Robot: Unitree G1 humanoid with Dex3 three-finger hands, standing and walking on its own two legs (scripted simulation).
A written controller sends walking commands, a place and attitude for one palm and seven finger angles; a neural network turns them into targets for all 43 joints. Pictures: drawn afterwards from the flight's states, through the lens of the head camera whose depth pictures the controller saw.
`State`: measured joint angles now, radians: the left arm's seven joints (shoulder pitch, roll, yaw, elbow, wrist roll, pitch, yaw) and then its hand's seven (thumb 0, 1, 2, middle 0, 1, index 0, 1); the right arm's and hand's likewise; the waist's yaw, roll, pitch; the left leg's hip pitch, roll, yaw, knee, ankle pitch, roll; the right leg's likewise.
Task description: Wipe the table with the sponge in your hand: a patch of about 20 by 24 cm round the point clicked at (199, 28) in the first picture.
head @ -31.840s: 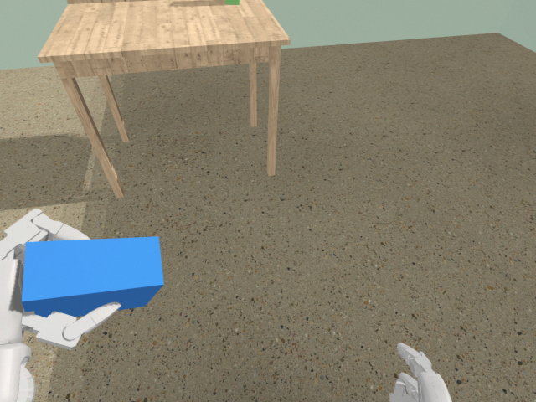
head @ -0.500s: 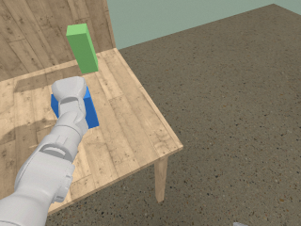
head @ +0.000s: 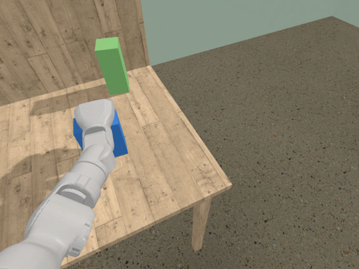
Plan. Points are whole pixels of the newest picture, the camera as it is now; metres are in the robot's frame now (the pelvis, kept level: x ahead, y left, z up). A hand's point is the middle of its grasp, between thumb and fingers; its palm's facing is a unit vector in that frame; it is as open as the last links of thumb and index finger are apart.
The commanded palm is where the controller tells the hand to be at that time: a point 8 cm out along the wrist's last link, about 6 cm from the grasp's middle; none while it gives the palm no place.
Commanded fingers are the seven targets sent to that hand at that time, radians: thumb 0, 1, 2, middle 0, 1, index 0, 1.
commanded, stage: wipe back along the third lane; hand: left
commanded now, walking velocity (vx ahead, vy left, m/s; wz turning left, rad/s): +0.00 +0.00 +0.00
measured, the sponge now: (104, 142) +0.43 +0.22 +0.02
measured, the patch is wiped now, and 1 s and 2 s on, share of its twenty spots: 1.00 1.00 1.00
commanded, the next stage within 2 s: slide back across to the middle lane in 1.30 s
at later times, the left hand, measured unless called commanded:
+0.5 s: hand (105, 146) +0.38 +0.19 +0.07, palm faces +0.02 -0.05 -1.00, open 10.0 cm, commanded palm +0.34 +0.18 +0.10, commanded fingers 0.00 0.10 1.30 -1.20 -1.60 -1.20 -1.60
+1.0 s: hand (114, 161) +0.34 +0.16 +0.07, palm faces +0.03 -0.06 -1.00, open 10.0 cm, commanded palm +0.29 +0.15 +0.10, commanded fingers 0.00 0.10 1.30 -1.20 -1.60 -1.20 -1.60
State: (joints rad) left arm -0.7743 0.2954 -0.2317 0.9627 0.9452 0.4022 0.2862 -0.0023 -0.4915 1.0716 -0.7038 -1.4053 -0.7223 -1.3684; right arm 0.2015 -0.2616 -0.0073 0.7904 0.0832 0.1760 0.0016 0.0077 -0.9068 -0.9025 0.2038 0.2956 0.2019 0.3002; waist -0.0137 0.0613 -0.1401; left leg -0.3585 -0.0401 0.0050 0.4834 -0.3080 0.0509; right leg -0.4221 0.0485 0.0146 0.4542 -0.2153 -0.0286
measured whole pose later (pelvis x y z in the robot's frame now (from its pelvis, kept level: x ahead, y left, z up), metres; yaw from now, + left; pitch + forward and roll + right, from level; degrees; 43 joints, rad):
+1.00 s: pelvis -0.01 -0.01 +0.00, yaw +1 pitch +2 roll +0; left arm -0.38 0.20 -0.42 0.39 0.97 0.65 0.18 0.00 -0.48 1.07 -0.69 -1.41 -0.71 -1.38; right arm 0.04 -0.27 0.02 0.69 0.10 0.26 0.04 0.01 -0.91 -0.90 0.20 0.30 0.20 0.30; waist 0.06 0.08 -0.11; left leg -0.20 -0.04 0.00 0.46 -0.31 0.04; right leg -0.28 0.04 0.01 0.48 -0.24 -0.05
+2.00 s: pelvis -0.02 -0.04 +0.00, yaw -1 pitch -2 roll +1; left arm -0.02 0.32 -0.26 0.01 0.92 0.55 0.12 -0.01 -0.49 1.07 -0.71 -1.40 -0.73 -1.36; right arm 0.01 -0.28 0.03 0.67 0.09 0.19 0.01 0.01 -0.91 -0.90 0.20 0.30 0.20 0.30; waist 0.08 0.10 -0.05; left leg -0.10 -0.01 0.02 0.42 -0.28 0.01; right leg -0.20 0.08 0.03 0.46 -0.22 -0.08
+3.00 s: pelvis -0.02 -0.02 +0.00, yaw +1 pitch +4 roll +0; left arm -0.40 0.41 -0.15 0.51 0.96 0.37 0.09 -0.01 -0.52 1.08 -0.75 -1.36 -0.77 -1.32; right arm 0.11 -0.28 0.03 0.69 0.09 0.15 -0.06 0.01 -0.90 -0.90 0.21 0.30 0.20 0.30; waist 0.04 0.07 -0.08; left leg -0.27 -0.03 -0.02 0.48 -0.29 0.03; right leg -0.34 0.05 0.00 0.48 -0.21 -0.06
